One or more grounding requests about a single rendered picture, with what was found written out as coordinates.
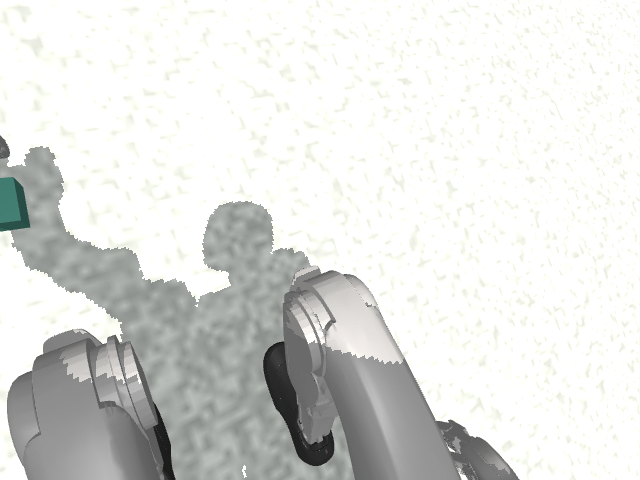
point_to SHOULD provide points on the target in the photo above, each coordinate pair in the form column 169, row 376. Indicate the right robot foot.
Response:
column 284, row 398

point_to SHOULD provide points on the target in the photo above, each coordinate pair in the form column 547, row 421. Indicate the small box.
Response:
column 13, row 208

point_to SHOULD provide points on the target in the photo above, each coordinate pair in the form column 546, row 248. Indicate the left robot foot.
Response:
column 165, row 447

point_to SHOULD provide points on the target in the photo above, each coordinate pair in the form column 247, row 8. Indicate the right robot hand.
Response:
column 478, row 460

